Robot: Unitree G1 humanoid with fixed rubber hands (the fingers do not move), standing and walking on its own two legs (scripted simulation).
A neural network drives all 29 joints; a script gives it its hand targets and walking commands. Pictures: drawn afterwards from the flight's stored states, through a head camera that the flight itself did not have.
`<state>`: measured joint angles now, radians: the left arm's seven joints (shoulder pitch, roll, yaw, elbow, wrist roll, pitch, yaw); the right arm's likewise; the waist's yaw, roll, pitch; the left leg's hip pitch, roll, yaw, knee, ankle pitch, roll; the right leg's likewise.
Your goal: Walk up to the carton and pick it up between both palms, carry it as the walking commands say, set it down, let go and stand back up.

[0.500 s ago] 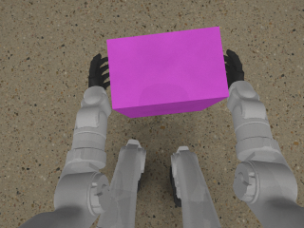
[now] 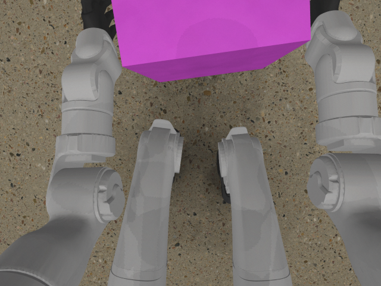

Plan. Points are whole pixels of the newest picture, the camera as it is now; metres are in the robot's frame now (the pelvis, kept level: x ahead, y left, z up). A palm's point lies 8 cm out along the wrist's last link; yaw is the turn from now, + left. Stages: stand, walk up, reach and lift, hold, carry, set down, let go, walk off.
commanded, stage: set down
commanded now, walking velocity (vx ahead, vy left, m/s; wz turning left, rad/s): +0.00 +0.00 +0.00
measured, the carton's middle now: (206, 23) +0.53 +0.01 -0.18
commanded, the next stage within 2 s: none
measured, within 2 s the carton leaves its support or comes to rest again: neither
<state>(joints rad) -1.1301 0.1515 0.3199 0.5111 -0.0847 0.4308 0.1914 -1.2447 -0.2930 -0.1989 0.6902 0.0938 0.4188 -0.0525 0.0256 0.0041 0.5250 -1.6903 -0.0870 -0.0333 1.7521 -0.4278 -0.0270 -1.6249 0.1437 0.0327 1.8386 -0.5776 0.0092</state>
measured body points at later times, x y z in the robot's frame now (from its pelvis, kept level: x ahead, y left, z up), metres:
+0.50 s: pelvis +0.01 -0.01 -0.06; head +0.38 +0.00 +0.19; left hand +0.53 +0.19 -0.22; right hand +0.58 -0.15 -0.21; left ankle +0.17 +0.12 -0.47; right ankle +0.12 -0.10 -0.47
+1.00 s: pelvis +0.03 -0.01 -0.11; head +0.40 +0.00 +0.13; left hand +0.56 +0.20 -0.28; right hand +0.60 -0.14 -0.28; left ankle +0.17 +0.12 -0.47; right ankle +0.12 -0.10 -0.47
